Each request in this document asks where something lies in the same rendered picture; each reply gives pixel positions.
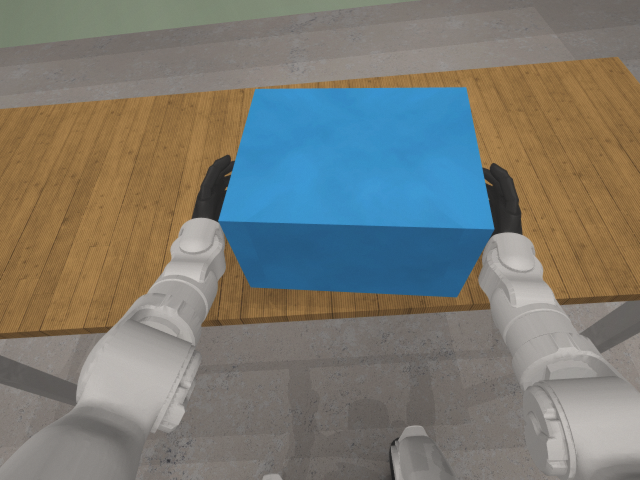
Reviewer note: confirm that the robot left hand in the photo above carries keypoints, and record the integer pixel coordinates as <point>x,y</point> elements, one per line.
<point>211,196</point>

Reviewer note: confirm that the carton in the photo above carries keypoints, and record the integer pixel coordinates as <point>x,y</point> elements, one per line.
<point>365,190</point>

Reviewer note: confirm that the table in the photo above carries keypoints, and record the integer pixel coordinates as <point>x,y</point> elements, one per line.
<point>93,195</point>

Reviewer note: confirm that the robot left forearm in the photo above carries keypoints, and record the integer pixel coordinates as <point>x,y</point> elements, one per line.
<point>180,299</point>

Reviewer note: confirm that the robot left upper arm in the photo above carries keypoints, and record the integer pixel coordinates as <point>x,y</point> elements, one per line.
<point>141,383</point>

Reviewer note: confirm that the robot right shin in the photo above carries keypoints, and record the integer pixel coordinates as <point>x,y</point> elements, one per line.
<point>413,431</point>

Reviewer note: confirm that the right robot thigh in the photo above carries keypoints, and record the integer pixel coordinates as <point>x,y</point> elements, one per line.
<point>419,458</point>

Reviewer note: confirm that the robot right hand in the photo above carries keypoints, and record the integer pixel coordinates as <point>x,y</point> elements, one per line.
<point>503,200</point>

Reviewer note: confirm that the robot right forearm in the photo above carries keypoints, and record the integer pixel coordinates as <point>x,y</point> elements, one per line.
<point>541,338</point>

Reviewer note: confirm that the robot right upper arm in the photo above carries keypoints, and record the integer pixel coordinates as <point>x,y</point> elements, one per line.
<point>584,428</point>

